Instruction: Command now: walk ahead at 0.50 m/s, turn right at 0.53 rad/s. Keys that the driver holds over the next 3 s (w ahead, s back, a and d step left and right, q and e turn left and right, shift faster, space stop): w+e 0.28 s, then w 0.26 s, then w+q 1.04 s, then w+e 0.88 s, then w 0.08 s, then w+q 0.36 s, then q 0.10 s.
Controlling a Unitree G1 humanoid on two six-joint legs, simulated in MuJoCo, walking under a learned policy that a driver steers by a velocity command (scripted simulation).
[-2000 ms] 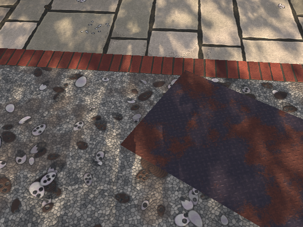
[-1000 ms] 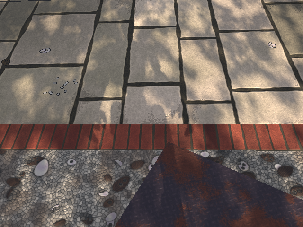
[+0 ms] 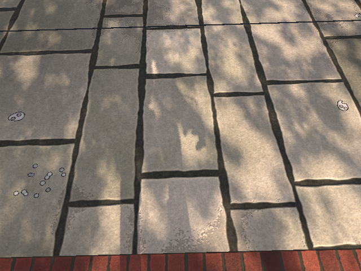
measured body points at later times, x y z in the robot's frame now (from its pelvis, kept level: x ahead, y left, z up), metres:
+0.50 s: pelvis +0.29 +0.04 +0.00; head +0.31 +0.04 +0.45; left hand +0.39 +0.30 -0.13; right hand +0.35 -0.25 -0.10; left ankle +0.36 +0.11 -0.74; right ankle +0.16 -0.05 -0.65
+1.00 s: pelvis +0.51 -0.06 +0.01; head +0.54 -0.08 +0.45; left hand +0.70 +0.17 -0.09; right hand +0.50 -0.34 -0.14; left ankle +0.44 +0.08 -0.66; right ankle +0.52 -0.16 -0.74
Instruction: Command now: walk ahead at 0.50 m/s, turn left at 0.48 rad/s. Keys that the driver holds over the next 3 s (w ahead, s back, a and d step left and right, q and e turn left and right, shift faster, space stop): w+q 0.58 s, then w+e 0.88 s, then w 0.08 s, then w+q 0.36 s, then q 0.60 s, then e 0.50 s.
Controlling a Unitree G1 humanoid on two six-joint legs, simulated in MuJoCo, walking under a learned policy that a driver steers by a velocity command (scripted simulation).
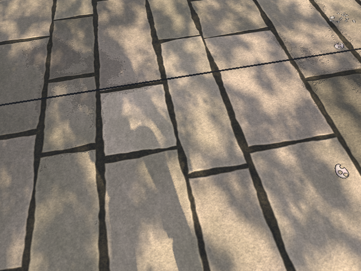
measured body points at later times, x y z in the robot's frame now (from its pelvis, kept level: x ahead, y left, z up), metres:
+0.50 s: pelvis +0.26 +0.05 -0.06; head +0.29 +0.07 +0.39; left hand +0.30 +0.33 -0.19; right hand +0.41 -0.20 -0.18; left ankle +0.26 +0.11 -0.79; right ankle +0.27 -0.10 -0.71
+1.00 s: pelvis +0.53 +0.05 -0.04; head +0.56 +0.04 +0.41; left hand +0.46 +0.32 -0.17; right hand +0.72 -0.16 -0.17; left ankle +0.51 +0.21 -0.72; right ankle +0.55 -0.01 -0.79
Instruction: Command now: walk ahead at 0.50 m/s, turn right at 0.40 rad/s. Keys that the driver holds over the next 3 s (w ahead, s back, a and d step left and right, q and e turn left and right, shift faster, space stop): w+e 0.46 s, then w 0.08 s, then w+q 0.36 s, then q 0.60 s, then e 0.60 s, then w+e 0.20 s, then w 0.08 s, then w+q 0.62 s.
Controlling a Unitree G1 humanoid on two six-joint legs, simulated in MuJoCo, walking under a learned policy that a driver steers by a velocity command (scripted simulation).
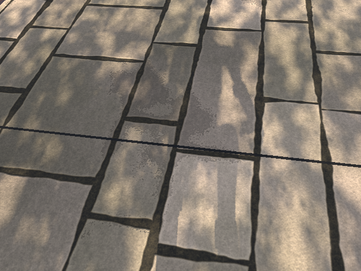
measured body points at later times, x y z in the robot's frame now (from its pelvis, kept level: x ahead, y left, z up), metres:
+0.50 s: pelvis +0.27 +0.03 +0.00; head +0.29 +0.04 +0.45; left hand +0.41 +0.29 -0.14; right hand +0.29 -0.26 -0.11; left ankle +0.30 +0.11 -0.75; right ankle +0.20 -0.08 -0.67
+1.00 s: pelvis +0.49 -0.08 +0.00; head +0.51 -0.10 +0.45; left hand +0.63 +0.16 -0.12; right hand +0.48 -0.35 -0.15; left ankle +0.51 +0.07 -0.66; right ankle +0.48 -0.16 -0.75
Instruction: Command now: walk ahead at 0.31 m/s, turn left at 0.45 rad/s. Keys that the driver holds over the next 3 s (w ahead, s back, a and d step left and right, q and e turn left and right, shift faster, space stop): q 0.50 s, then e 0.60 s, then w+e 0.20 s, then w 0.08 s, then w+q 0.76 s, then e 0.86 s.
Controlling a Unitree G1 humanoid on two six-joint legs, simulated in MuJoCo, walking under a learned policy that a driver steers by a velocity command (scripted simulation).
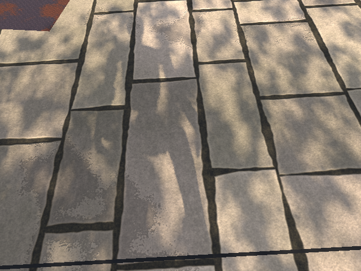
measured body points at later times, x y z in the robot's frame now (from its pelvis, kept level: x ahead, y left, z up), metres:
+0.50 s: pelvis +0.12 +0.03 -0.01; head +0.15 +0.06 +0.43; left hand +0.17 +0.32 -0.15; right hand +0.29 -0.20 -0.12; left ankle +0.18 +0.10 -0.75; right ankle +0.16 -0.12 -0.68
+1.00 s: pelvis +0.14 +0.01 +0.00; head +0.17 +0.00 +0.45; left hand +0.14 +0.29 -0.12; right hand +0.32 -0.23 -0.13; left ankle +0.09 +0.12 -0.71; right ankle +0.16 -0.09 -0.75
